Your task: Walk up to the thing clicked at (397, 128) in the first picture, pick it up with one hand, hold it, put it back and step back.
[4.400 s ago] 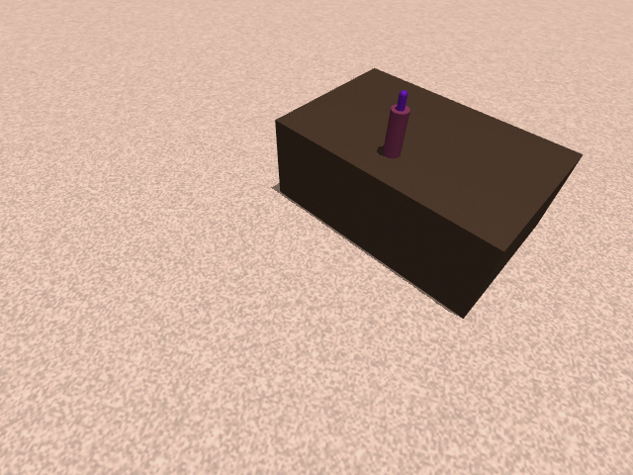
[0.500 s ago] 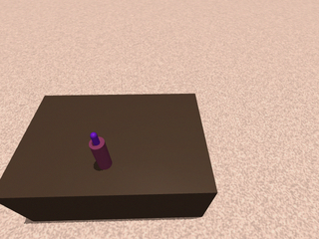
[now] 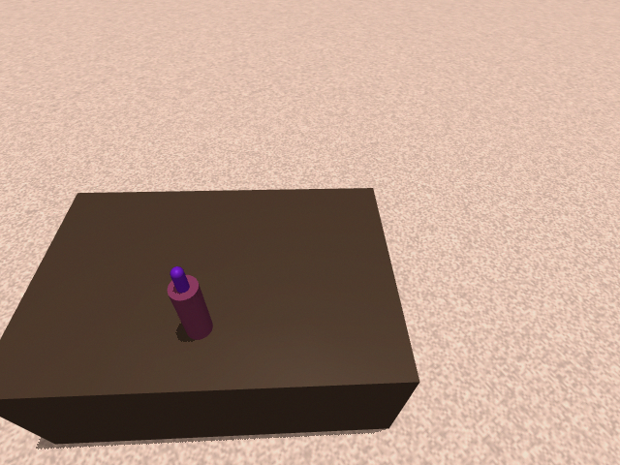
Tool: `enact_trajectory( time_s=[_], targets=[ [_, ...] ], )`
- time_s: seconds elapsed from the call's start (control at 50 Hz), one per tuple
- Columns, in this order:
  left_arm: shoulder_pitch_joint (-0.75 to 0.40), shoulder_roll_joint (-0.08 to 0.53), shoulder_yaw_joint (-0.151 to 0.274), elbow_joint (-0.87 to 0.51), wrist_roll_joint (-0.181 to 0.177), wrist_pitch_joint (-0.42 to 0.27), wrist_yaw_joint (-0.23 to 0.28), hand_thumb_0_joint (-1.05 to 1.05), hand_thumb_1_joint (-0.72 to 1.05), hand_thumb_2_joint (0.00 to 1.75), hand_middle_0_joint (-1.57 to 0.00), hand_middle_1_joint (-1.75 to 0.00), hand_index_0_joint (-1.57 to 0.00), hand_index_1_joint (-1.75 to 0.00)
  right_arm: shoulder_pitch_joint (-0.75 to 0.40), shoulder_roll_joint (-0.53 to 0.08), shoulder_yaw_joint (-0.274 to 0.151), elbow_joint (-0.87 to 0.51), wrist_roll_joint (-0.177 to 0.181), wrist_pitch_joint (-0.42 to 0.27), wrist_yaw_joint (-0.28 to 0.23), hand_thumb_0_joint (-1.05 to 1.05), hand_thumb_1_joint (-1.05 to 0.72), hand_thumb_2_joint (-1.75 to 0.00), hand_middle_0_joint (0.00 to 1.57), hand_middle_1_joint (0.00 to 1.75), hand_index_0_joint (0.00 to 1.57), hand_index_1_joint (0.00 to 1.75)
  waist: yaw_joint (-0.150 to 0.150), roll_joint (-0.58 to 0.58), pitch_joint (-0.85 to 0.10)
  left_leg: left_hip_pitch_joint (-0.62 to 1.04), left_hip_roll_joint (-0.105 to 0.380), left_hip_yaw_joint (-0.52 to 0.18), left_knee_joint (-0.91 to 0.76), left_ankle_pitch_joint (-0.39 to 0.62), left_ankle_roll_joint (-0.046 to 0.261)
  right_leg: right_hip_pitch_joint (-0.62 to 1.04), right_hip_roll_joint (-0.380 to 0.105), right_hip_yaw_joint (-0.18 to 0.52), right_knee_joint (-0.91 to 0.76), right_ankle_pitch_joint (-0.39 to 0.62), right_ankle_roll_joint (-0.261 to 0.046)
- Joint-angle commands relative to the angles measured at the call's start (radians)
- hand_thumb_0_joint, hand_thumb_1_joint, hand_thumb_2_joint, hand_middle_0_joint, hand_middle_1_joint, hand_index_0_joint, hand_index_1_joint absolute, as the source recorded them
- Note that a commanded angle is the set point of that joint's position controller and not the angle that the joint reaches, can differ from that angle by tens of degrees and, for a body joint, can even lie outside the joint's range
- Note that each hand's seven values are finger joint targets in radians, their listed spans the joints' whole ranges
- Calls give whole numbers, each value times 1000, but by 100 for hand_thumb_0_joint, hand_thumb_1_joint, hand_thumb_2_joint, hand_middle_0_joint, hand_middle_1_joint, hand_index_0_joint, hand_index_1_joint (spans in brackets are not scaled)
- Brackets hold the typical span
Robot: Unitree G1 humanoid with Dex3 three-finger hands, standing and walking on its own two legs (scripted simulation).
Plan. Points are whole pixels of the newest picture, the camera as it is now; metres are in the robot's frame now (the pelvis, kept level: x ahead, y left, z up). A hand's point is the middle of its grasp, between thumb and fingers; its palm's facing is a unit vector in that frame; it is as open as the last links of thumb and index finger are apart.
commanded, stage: walk up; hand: left
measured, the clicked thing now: (188, 301) +0.50 +0.27 -0.27
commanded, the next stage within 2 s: stand in 0.50 s
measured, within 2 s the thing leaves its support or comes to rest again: neither
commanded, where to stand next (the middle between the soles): +0.05 -0.01 m, yaw +3 degrees
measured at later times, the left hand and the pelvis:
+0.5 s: hand out of the picture +0.08 +0.25 -0.16, palm faces +0.00 -0.95 -0.31, open 7.4 cm; pelvis +0.00 +0.00 +0.00, yaw +0 degrees
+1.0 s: hand out of the picture +0.07 +0.26 -0.15, palm faces +0.00 -0.94 -0.35, open 7.4 cm; pelvis +0.00 +0.00 +0.00, yaw +1 degrees
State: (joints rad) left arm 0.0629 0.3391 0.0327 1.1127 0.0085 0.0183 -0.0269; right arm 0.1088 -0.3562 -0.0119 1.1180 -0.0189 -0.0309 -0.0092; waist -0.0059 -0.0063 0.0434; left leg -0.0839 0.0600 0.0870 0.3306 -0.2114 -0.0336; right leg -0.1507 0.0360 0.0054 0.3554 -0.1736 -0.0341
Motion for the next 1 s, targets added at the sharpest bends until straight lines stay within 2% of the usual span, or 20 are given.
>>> enact_trajectory(
  time_s=[0.0,0.1,0.18,0.38,0.46,0.48,0.54,0.62,0.7,0.78,0.8,0.98],
  targets=[
    [-49,205,40,-59,3,-25,16,0,90,90,-20,-30,-20,-30,-37,-219,-40,-53,4,-25,-19,0,-90,-90,20,30,20,30,2,7,-80,1,106,-92,-54,154,53,34,-141,120,-46,211,-1],
    [-40,207,42,-60,4,-27,17,0,90,90,-20,-30,-20,-30,-31,-216,-42,-57,4,-24,-18,0,-90,-90,20,30,20,30,-1,0,-96,23,105,-85,-45,169,53,39,-143,122,-49,218,-2],
    [-40,205,41,-64,4,-26,17,0,90,90,-20,-30,-20,-30,-34,-213,-40,-59,3,-22,-17,0,-90,-90,20,30,20,30,0,5,-82,17,102,-84,-49,134,53,26,-143,126,-58,191,-3],
    [-35,210,48,-66,7,-27,17,0,90,90,-20,-30,-20,-30,-12,-211,-44,-54,1,-17,-15,0,-90,-90,20,30,20,30,-5,-11,-50,7,91,-87,-53,39,55,-7,-138,145,-88,64,-6],
    [-19,212,49,-70,8,-28,17,0,90,90,-20,-30,-20,-30,-16,-205,-41,-59,2,-19,-14,0,-90,-90,20,30,20,30,2,-8,-61,17,91,-83,-49,56,55,-8,-139,147,-83,86,-7],
    [-33,207,29,-62,-4,-43,24,0,90,90,-20,-30,-20,-30,-39,-194,-34,-53,4,-11,-8,0,-90,-90,20,30,20,30,-2,45,-69,9,97,-95,-58,105,48,22,-159,139,-87,169,-4],
    [-24,214,25,-50,-6,-53,32,0,90,90,-20,-30,-20,-30,-32,-193,-31,-50,8,-2,-4,0,-90,-90,20,30,20,30,-4,6,-86,19,98,-96,-57,140,46,56,-160,129,-77,260,3],
    [-28,217,17,-43,-7,-52,37,0,90,90,-20,-30,-20,-30,-26,-197,-27,-39,4,2,-2,0,-90,-90,20,30,20,30,-5,11,-73,16,99,-102,-73,116,45,44,-160,122,-85,218,5],
    [-24,220,11,-32,-7,-52,37,0,90,90,-20,-30,-20,-30,-23,-195,-23,-31,4,3,2,0,-90,-90,20,30,20,30,-1,-2,-53,7,97,-110,-90,77,43,28,-155,119,-98,128,9],
    [-24,226,8,-29,-4,-55,38,0,90,90,-20,-30,-20,-30,-25,-192,-23,-31,4,2,4,0,-90,-90,20,30,20,30,-3,-4,-61,4,98,-115,-90,77,47,40,-161,117,-101,144,9],
    [-24,219,6,-30,-3,-56,39,0,90,90,-20,-30,-20,-30,-30,-198,-24,-34,5,2,4,0,-90,-90,20,30,20,30,-4,4,-76,20,100,-114,-86,102,49,45,-164,115,-94,184,9],
    [-17,222,1,-27,-3,-58,40,0,90,90,-20,-30,-20,-30,-34,-199,-28,-33,5,1,5,0,-90,-90,20,30,20,30,-1,12,-77,26,99,-119,-86,118,45,40,-161,101,-93,168,11]
  ],
)
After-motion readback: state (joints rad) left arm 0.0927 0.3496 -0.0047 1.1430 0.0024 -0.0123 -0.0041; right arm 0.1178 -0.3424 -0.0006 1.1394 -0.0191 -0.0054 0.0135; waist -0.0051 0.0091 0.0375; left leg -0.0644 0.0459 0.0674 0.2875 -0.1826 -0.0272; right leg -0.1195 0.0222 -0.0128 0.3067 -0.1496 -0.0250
